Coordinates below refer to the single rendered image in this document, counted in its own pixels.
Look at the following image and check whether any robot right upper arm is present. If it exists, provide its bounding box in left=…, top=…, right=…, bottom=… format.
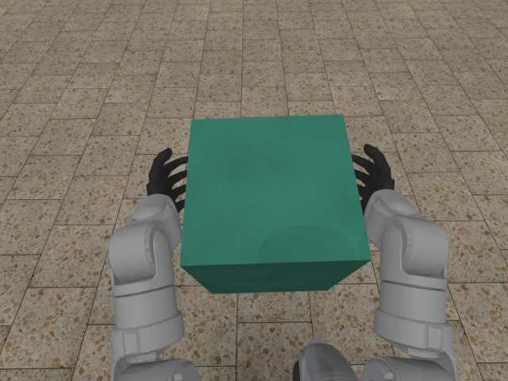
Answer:
left=360, top=356, right=453, bottom=381

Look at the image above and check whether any robot right thigh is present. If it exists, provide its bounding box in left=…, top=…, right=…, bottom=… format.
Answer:
left=298, top=343, right=360, bottom=381

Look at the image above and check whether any carton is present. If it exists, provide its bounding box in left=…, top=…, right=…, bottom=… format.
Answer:
left=180, top=114, right=371, bottom=294

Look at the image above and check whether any right robot shin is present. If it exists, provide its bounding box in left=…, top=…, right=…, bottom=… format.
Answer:
left=306, top=337, right=325, bottom=346

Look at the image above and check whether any robot left hand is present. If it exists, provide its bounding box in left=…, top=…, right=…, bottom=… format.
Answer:
left=146, top=148, right=188, bottom=213

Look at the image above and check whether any robot right forearm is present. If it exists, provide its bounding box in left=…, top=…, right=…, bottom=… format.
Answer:
left=364, top=189, right=459, bottom=381

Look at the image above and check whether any robot right hand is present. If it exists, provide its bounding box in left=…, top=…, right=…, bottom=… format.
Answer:
left=351, top=144, right=394, bottom=215

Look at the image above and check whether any robot left upper arm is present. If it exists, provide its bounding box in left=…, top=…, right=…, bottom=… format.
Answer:
left=118, top=358, right=201, bottom=381

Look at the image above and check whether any robot left forearm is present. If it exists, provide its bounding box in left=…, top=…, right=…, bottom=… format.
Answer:
left=108, top=194, right=185, bottom=381

